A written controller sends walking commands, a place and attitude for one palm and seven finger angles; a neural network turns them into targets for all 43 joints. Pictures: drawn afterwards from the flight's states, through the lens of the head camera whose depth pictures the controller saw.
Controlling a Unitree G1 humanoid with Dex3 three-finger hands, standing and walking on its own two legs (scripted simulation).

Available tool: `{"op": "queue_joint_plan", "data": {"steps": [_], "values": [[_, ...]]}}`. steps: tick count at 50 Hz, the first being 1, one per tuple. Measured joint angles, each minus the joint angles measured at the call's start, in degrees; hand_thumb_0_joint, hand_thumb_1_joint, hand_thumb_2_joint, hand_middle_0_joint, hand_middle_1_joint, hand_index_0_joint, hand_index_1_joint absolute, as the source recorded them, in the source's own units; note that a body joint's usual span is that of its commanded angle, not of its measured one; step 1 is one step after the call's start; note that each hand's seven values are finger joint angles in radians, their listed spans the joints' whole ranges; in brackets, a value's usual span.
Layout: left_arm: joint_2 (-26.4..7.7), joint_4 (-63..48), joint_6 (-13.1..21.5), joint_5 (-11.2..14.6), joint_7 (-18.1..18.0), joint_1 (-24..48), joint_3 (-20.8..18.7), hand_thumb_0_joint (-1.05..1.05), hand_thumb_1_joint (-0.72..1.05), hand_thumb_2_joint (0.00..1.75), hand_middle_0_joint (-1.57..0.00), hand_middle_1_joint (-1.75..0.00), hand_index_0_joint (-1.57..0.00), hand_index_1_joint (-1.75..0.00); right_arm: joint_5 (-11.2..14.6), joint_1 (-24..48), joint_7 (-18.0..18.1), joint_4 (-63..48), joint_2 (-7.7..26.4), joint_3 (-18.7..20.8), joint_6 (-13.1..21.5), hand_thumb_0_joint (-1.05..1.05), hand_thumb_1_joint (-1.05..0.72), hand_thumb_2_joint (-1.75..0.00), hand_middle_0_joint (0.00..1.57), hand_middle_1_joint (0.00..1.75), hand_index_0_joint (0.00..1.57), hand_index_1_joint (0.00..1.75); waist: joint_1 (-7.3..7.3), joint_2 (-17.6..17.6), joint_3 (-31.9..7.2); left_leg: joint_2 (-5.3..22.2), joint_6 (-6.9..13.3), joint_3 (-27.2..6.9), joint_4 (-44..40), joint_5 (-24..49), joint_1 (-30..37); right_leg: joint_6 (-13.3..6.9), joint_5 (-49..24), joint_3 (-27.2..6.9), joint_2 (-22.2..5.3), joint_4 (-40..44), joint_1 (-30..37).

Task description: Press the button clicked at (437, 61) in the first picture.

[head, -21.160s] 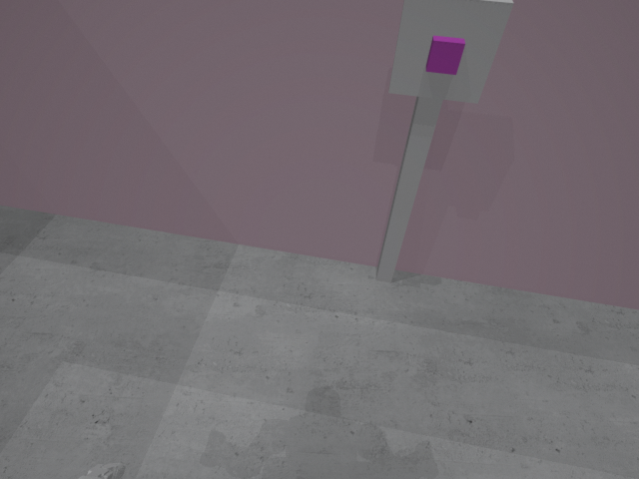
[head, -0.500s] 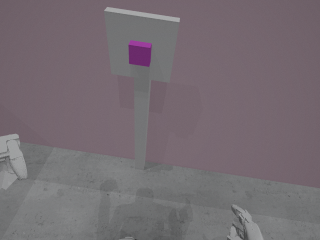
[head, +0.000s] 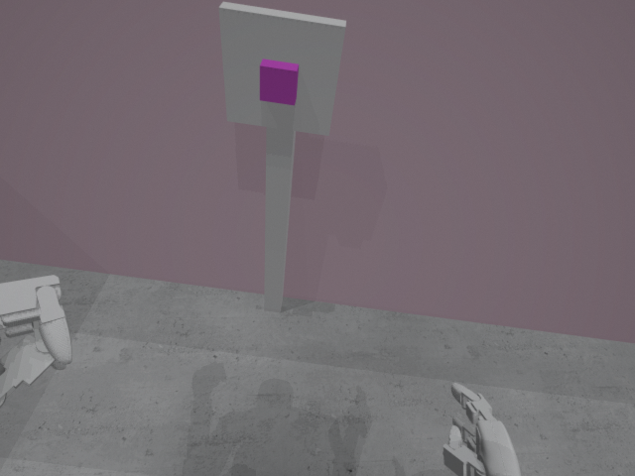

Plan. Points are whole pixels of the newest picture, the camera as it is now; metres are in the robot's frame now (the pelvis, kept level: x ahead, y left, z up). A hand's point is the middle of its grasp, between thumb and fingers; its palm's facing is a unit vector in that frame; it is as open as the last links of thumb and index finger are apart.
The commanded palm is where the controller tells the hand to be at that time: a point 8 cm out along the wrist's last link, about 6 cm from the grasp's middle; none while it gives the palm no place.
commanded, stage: stop stepping back and stand still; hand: left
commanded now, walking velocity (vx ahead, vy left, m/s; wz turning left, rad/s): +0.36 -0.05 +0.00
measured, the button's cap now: (279, 81) +0.74 +0.12 +0.13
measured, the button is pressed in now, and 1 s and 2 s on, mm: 0 0 0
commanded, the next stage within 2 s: let the arm hang, fingers relaxed in 0.62 s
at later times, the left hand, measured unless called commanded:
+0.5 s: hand (2, 474) +0.10 +0.23 +0.17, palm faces +0.36 -0.80 -0.48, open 3.1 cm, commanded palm +0.04 +0.27 +0.17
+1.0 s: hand out of the picture -0.03 +0.20 -0.17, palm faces +0.11 -0.96 -0.24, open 3.2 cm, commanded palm none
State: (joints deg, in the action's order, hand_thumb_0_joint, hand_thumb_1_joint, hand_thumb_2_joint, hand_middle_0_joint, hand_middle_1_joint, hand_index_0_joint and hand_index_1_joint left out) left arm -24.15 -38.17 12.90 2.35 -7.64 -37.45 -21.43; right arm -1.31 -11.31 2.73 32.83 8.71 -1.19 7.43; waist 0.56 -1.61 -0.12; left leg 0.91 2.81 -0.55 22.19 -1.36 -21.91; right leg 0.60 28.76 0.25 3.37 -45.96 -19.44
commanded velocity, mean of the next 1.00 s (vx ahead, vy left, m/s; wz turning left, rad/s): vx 0.11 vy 0.00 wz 0.00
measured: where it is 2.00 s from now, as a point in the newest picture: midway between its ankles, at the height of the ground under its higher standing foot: outside the picture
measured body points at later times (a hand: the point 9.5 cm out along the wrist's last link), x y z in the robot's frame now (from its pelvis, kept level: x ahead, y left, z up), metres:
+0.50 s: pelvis -0.08 -0.01 -0.01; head -0.11 +0.01 +0.44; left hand +0.07 +0.27 +0.20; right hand +0.04 -0.23 -0.09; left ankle -0.04 +0.12 -0.74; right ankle -0.05 -0.10 -0.74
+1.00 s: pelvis -0.10 +0.00 -0.02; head -0.10 +0.01 +0.43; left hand -0.04 +0.25 -0.15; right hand +0.01 -0.22 -0.15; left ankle -0.07 +0.13 -0.74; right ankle -0.04 -0.10 -0.74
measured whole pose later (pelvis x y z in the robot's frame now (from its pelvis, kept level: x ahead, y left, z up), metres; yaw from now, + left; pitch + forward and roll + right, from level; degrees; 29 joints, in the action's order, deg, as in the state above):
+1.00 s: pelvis -0.10 +0.00 -0.02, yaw +6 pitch -2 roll +0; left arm -11.0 46.4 -3.2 -2.2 -2.3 -16.1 -1.6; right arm -1.8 -13.2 -0.1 50.2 10.5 -0.6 -1.0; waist 1.6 -0.9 1.3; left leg -0.1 -0.5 -1.0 35.5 -15.6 -17.9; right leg -0.9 15.6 1.9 -0.4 -35.9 -18.3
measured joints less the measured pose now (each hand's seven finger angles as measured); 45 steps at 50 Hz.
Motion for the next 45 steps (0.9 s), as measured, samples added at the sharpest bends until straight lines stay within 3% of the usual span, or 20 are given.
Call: {"op": "queue_joint_plan", "data": {"steps": [2, 4, 6, 9, 12, 14, 15, 18, 21, 24, 25, 27, 30, 32, 36, 38, 41, 43, 45], "values": [[-0.7, -0.5, -0.9, -0.2, -0.4, -1.4, 0.1, 0.02, 0.89, 0.90, -1.31, -1.50, -1.30, -1.50, -0.2, -1.3, 0.3, -0.1, -0.6, -0.5, -0.4, 0.01, -0.90, -0.89, 0.20, 0.30, 0.20, 0.30, 0.49, 0.1, -1.2, -0.2, -1.0, -0.4, -1.5, -0.7, -0.1, -1.0, 1.1, 2.0, -0.4, 8.3, 5.2], [-1.9, -0.7, -1.8, -0.2, -0.7, -2.0, -0.9, 0.02, 0.89, 0.90, -1.31, -1.50, -1.30, -1.50, -0.3, -2.0, 0.5, -0.4, -1.0, -1.0, -1.0, 0.01, -0.90, -0.89, 0.20, 0.30, 0.20, 0.30, 0.36, -1.4, -2.2, -1.6, -2.6, 0.7, 0.8, -5.8, -2.6, -2.9, 0.2, 2.3, -1.7, 18.7, 10.0], [-1.3, -0.5, -2.6, 0.0, -0.4, -0.7, -0.7, 0.02, 0.89, 0.90, -1.31, -1.50, -1.30, -1.50, -0.5, -1.2, 0.7, 1.2, 0.2, -1.0, -2.1, 0.01, -0.90, -0.89, 0.20, 0.30, 0.21, 0.30, -1.09, -0.8, -2.1, -1.8, -3.7, 0.3, 13.7, -11.9, -7.2, -3.6, -9.9, 2.4, -2.2, 19.4, 8.3], [0.2, 1.6, -2.9, -0.1, -0.4, 1.6, 0.1, 0.02, 0.89, 0.90, -1.31, -1.50, -1.31, -1.50, -0.1, -2.7, 1.3, 4.8, 1.4, -0.5, -3.4, 0.01, -0.90, -0.89, 0.20, 0.30, 0.21, 0.30, -2.15, -1.0, -4.4, -1.6, -3.6, 0.5, 28.9, -15.3, -8.3, -2.3, -11.8, 2.9, -3.6, 17.1, 6.9], [3.0, 4.8, -2.7, -0.9, -1.3, 4.4, 1.1, 0.02, 0.89, 0.90, -1.31, -1.50, -1.31, -1.50, 0.0, -5.0, 2.4, 6.1, 2.9, -0.2, -3.2, 0.01, -0.90, -0.89, 0.20, 0.30, 0.21, 0.30, -2.05, -1.1, -6.9, 0.7, -2.0, 1.9, 22.9, -18.5, -1.0, -1.5, -11.1, 5.1, -5.6, 15.2, 5.7], [4.4, 6.0, -2.9, -1.1, -1.8, 6.7, 1.7, 0.02, 0.89, 0.90, -1.31, -1.50, -1.31, -1.50, 0.2, -5.7, 3.3, 5.5, 4.3, 0.4, -2.1, 0.01, -0.90, -0.89, 0.20, 0.30, 0.21, 0.30, -0.69, -0.1, -6.8, 1.6, -1.6, 1.2, 13.9, -18.1, 3.7, -0.8, -9.2, 6.3, -6.0, 10.9, 3.5], [4.5, 6.9, -2.9, -1.2, -2.0, 7.9, 1.6, 0.02, 0.89, 0.90, -1.31, -1.50, -1.31, -1.50, 0.3, -5.2, 3.5, 5.6, 4.0, 0.7, -1.9, 0.02, -0.90, -0.89, 0.20, 0.30, 0.21, 0.30, -0.02, -0.9, -5.6, 0.7, -1.9, 1.4, 14.3, -16.9, 3.4, -0.7, -7.1, 5.2, -6.3, 7.8, 2.2], [3.7, 7.9, -3.1, -1.5, -1.8, 7.7, 0.5, 0.02, 0.89, 0.90, -1.31, -1.50, -1.31, -1.50, 0.2, -4.7, 2.6, 5.3, 2.1, 0.6, -0.5, 0.02, -0.91, -0.89, 0.20, 0.30, 0.20, 0.30, 2.13, -2.2, -3.6, -0.2, -1.9, 1.9, 13.1, -14.8, 4.5, -0.8, -1.7, 2.1, -4.4, -4.2, -2.4], [1.8, 5.1, -2.4, -1.6, -1.4, 3.7, -0.1, 0.02, 0.89, 0.90, -1.31, -1.50, -1.30, -1.50, 0.3, -5.9, 1.1, 4.3, 0.4, -0.2, 0.7, 0.02, -0.91, -0.89, 0.20, 0.30, 0.20, 0.30, 3.36, -1.8, -3.0, 0.5, -2.3, 1.4, 9.2, -12.2, 6.1, -0.6, -2.9, 3.5, -3.0, -3.6, -3.1], [-0.2, 2.8, -1.1, -1.8, -1.2, -0.4, -0.5, 0.02, 0.89, 0.90, -1.31, -1.50, -1.30, -1.50, 0.1, -7.5, 0.6, 2.9, 0.1, -0.9, 0.2, 0.01, -0.90, -0.89, 0.20, 0.30, 0.20, 0.30, 2.98, -0.5, -3.1, 1.5, -2.6, 1.3, 9.7, -13.2, 5.5, -1.3, -3.1, 6.2, -2.6, 7.8, 1.4], [-1.1, 2.4, -0.7, -2.0, -1.2, -1.0, -0.9, 0.02, 0.89, 0.90, -1.31, -1.50, -1.30, -1.50, 0.1, -7.8, 0.6, 2.3, 0.2, -0.9, -0.3, 0.01, -0.90, -0.89, 0.20, 0.30, 0.20, 0.30, 2.57, -0.5, -3.2, 1.2, -2.4, 1.4, 12.9, -16.8, 3.4, -2.6, -2.5, 5.4, -2.8, 11.7, 2.4], [-1.3, 3.2, -0.4, -1.9, -0.7, 0.3, -1.0, 0.02, 0.89, 0.90, -1.31, -1.50, -1.30, -1.50, 0.0, -6.5, 0.7, 3.3, 1.0, -0.3, -1.4, 0.01, -0.90, -0.89, 0.20, 0.30, 0.20, 0.30, 1.03, 0.1, -2.1, 0.6, -2.2, 0.8, 24.7, -20.9, -1.5, -4.4, -12.6, 5.4, -3.0, 12.2, 1.1], [0.8, 6.3, -0.3, -1.9, -0.5, 2.9, -0.5, 0.02, 0.89, 0.90, -1.31, -1.50, -1.31, -1.50, -0.2, -5.1, 0.8, 6.4, 2.4, 0.4, -2.7, 0.01, -0.90, -0.89, 0.20, 0.30, 0.20, 0.30, -0.36, 0.5, -2.3, 0.2, -2.2, 1.5, 35.3, -20.6, -5.2, -4.4, -15.4, 5.4, -3.6, 12.3, 1.1], [2.9, 7.9, -0.6, -1.9, -0.7, 3.5, -0.1, 0.02, 0.89, 0.90, -1.31, -1.50, -1.31, -1.50, -0.2, -5.2, 1.3, 7.0, 3.0, 0.7, -2.8, 0.02, -0.90, -0.89, 0.20, 0.30, 0.20, 0.30, -0.62, 0.3, -3.4, 0.6, -1.8, 2.8, 32.5, -20.0, -3.9, -3.9, -15.3, 5.2, -4.2, 13.9, 1.6], [5.3, 7.3, -0.8, -2.2, -1.4, 3.5, 1.4, 0.02, 0.89, 0.90, -1.31, -1.50, -1.31, -1.50, -0.4, -5.3, 2.5, 5.4, 4.5, 1.1, -1.1, 0.02, -0.91, -0.89, 0.20, 0.30, 0.20, 0.30, -0.30, 0.4, -3.9, 1.5, -0.5, 3.7, 14.1, -19.7, 4.5, -2.9, -15.3, 5.9, -4.9, 13.9, 1.5], [5.0, 14.1, -1.6, -3.5, 1.3, 8.0, 4.6, 0.01, 0.89, 0.90, -1.31, -1.50, -1.30, -1.50, -0.5, -4.5, -0.2, 5.9, 6.3, 2.8, -0.1, 0.01, -0.91, -0.89, 0.20, 0.30, 0.20, 0.30, 0.15, 1.8, -3.7, 0.8, -1.4, 1.9, 13.4, -13.7, 2.9, -1.3, -13.4, 6.4, -5.7, 9.1, -1.5], [6.7, 36.2, -9.6, -4.2, 5.1, 17.0, 10.8, 0.01, 0.90, 0.90, -1.28, -1.48, -1.28, -1.48, -1.2, -2.0, -2.0, 8.9, 7.6, 2.9, -3.6, 0.01, -0.91, -0.89, 0.20, 0.30, 0.20, 0.30, 0.73, 2.5, -3.7, -1.6, -2.4, 0.8, 16.8, -15.5, 0.3, -0.2, -5.2, 2.1, -5.7, 3.1, -4.1], [8.5, 51.6, -13.6, -4.4, 6.3, 21.2, 14.0, 0.01, 0.90, 0.90, -1.24, -1.44, -1.25, -1.45, -1.3, -0.9, -2.4, 10.6, 7.0, 2.2, -5.2, 0.01, -0.91, -0.89, 0.20, 0.30, 0.20, 0.30, 1.02, 2.3, -2.8, -2.5, -2.6, 0.5, 17.4, -16.0, 0.4, -0.5, -12.2, 0.8, -5.4, 4.4, -3.5], [10.5, 64.6, -15.8, -4.5, 7.0, 22.6, 17.1, 0.01, 0.91, 0.90, -1.20, -1.40, -1.20, -1.41, -0.9, -0.3, -2.6, 12.3, 5.8, 1.6, -6.5, 0.01, -0.91, -0.89, 0.20, 0.30, 0.20, 0.30, 1.19, 2.2, -1.7, -2.4, -2.9, 0.2, 17.0, -16.0, 1.3, -1.2, -12.1, 0.9, -5.2, 4.7, -2.4]]}}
